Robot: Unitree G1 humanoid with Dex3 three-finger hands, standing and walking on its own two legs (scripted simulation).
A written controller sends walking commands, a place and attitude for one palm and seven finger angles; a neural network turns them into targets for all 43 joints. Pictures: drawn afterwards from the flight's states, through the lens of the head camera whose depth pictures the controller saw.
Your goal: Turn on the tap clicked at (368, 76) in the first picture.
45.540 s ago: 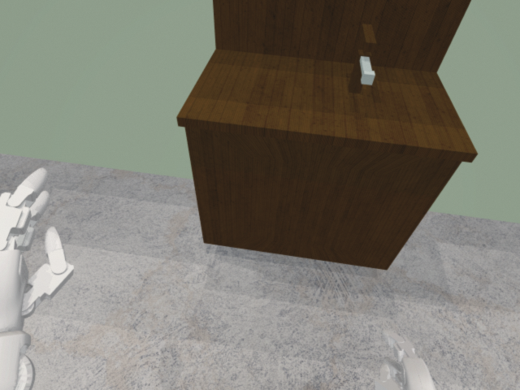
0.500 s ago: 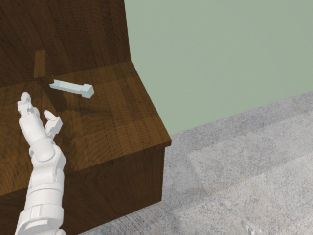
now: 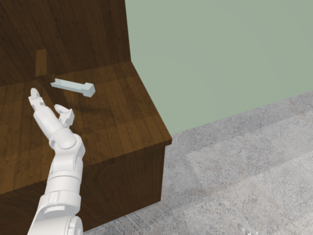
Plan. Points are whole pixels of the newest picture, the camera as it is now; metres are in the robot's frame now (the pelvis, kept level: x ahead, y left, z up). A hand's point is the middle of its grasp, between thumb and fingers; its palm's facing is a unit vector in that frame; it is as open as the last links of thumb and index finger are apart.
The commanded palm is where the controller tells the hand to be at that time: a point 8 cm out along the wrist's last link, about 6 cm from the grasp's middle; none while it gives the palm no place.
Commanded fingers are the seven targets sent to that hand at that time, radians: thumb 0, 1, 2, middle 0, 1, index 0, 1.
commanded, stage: push the lever round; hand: left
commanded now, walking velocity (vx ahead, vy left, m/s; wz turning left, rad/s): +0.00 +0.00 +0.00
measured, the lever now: (88, 89) +0.48 +0.22 +0.11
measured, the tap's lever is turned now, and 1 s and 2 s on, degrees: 53 55 82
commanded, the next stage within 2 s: lift the hand up off the lever in 1.80 s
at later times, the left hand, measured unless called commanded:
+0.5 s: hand (86, 106) +0.42 +0.21 +0.10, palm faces +0.76 -0.65 -0.07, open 7.8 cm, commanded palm +0.37 +0.23 +0.10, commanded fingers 0.00 0.90 0.90 -0.15 -0.15 -0.15 -0.15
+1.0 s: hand (97, 97) +0.46 +0.19 +0.10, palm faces +0.83 -0.55 -0.12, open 7.7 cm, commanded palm +0.41 +0.20 +0.10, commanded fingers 0.00 0.90 0.90 -0.15 -0.15 -0.15 -0.15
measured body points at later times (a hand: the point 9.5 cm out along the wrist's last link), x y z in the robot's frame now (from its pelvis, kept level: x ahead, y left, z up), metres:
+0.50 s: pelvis -0.01 +0.00 +0.00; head +0.02 +0.00 +0.45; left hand +0.38 +0.24 +0.11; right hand +0.10 -0.24 -0.13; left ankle +0.01 +0.11 -0.72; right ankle -0.01 -0.09 -0.72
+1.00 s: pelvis +0.00 -0.02 -0.01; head +0.04 -0.02 +0.44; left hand +0.42 +0.21 +0.11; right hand +0.06 -0.27 -0.15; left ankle +0.01 +0.11 -0.72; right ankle -0.01 -0.09 -0.72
